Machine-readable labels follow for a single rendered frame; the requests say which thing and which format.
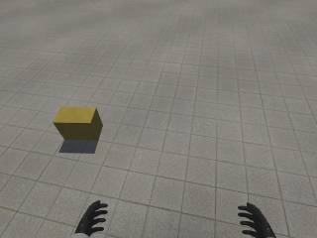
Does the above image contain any carton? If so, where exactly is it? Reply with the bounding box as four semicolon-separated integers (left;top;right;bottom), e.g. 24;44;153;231
53;107;103;141

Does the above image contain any robot left hand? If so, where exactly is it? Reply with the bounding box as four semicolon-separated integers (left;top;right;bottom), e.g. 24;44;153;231
74;200;108;237

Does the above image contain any robot right hand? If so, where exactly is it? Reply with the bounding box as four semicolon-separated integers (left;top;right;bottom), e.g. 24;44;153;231
238;202;276;238

